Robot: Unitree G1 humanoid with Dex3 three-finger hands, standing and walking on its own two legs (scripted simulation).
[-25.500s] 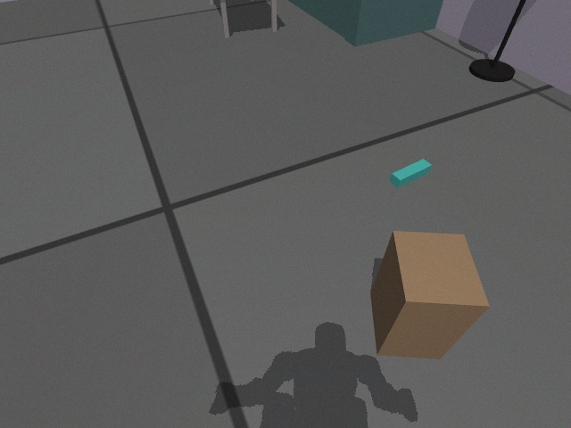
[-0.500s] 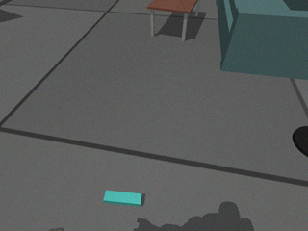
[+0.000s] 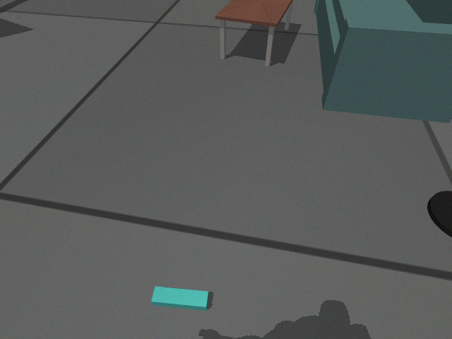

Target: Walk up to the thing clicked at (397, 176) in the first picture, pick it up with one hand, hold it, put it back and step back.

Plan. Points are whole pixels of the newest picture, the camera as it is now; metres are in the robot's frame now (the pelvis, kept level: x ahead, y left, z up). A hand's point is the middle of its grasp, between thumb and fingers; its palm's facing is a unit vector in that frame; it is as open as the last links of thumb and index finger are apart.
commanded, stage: walk up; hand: left
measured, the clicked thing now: (180, 298) +0.41 +0.23 -0.75
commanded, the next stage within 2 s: none
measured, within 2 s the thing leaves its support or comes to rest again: neither
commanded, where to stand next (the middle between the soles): +0.01 +0.00 m, yaw -2 degrees
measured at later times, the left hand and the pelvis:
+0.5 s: hand out of the picture +0.09 +0.26 -0.16, palm faces +0.00 -0.94 -0.35, open 7.3 cm; pelvis +0.01 +0.00 +0.00, yaw +0 degrees
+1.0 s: hand out of the picture +0.03 +0.32 -0.18, palm faces -0.01 -0.93 -0.38, open 7.4 cm; pelvis -0.07 +0.04 -0.03, yaw +2 degrees
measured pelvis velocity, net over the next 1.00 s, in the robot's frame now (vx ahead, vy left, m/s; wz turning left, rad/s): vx -0.07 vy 0.04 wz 0.04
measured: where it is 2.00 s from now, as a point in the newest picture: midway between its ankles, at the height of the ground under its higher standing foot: outside the picture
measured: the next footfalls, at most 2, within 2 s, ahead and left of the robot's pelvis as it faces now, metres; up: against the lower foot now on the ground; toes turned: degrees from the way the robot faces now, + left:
left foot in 0.90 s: -0.04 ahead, +0.16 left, +0.00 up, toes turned +0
right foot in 1.26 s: +0.05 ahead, -0.15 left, +0.00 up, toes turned +1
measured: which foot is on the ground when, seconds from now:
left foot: down 0.00-0.70, up 0.72-0.88, down 0.90-1.00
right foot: down 0.00-0.90, up 0.92-1.00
